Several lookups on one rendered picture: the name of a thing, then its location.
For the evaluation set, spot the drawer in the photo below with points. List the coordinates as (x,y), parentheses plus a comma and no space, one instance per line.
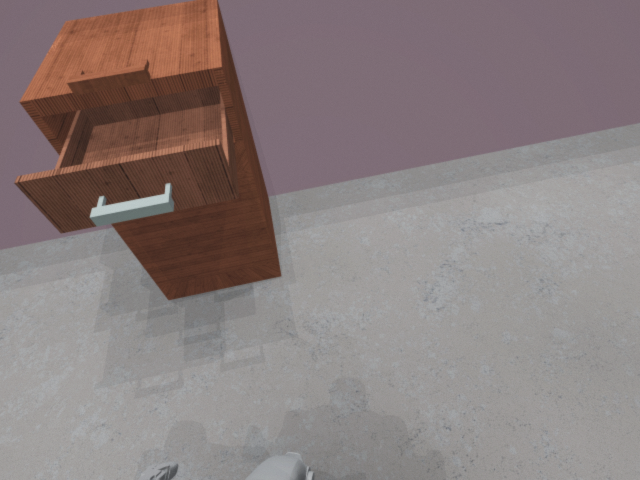
(130,150)

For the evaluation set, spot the handle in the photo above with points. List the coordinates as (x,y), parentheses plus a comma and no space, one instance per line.
(134,209)
(109,79)

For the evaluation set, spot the cabinet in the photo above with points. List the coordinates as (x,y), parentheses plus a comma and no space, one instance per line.
(184,47)

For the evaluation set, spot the left robot thigh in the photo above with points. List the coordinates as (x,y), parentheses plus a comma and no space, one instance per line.
(282,468)

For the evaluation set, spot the robot left shin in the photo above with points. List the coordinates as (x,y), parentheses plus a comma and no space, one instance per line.
(296,455)

